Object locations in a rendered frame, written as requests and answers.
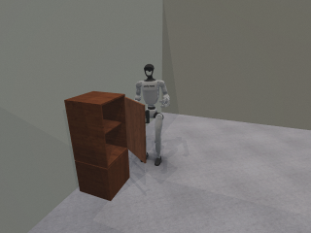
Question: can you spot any handle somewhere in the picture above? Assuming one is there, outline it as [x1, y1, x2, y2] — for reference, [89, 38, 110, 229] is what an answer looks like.
[145, 110, 150, 123]

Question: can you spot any robot left thigh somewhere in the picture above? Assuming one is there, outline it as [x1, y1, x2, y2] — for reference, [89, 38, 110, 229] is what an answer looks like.
[155, 112, 164, 143]

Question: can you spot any left robot foot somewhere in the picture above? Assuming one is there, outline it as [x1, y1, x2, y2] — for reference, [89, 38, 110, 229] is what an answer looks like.
[155, 157, 161, 166]

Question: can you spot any robot right upper arm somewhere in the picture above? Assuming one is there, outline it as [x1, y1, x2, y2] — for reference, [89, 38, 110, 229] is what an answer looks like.
[135, 81, 142, 101]

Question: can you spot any robot left upper arm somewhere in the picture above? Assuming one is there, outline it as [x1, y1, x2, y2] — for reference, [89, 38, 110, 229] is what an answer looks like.
[157, 80, 168, 99]

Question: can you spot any cupboard door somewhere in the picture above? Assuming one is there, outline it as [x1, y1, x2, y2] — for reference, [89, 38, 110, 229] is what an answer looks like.
[124, 97, 147, 163]

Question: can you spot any robot left hand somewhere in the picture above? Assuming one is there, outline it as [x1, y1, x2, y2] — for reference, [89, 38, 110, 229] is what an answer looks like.
[159, 98, 170, 108]

